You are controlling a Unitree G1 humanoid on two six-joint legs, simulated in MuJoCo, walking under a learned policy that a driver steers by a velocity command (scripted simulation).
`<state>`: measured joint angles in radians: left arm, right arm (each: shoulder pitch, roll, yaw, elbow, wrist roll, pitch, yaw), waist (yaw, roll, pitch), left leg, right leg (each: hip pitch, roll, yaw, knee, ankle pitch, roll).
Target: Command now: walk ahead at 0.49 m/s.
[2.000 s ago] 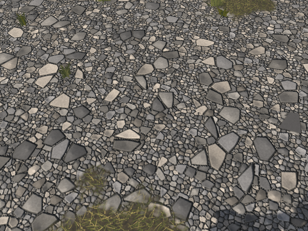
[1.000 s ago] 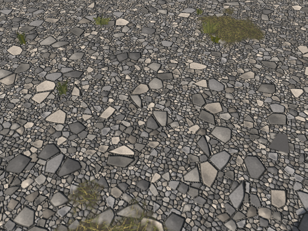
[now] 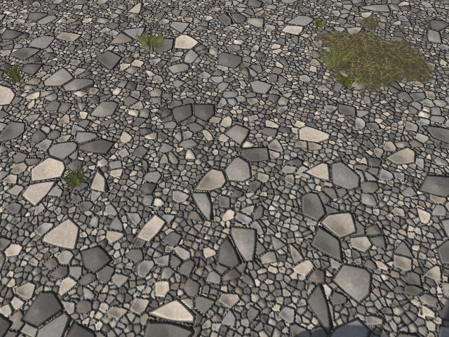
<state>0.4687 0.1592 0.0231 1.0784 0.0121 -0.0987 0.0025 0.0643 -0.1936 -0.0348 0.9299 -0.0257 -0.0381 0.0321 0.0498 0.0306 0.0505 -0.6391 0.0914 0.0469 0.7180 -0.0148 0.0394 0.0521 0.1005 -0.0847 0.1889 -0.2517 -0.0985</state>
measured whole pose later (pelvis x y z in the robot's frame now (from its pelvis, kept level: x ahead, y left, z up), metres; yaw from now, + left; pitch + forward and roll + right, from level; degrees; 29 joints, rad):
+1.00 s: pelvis +0.54 -0.06 +0.00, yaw -25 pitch +1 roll +0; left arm 0.36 0.25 0.08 0.94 0.00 -0.05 0.00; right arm 0.10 -0.24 -0.05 0.81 -0.05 -0.03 0.01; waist 0.04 0.03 0.05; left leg -0.67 0.14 -0.04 0.96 -0.17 -0.05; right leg -0.09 0.16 0.05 0.30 -0.21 -0.15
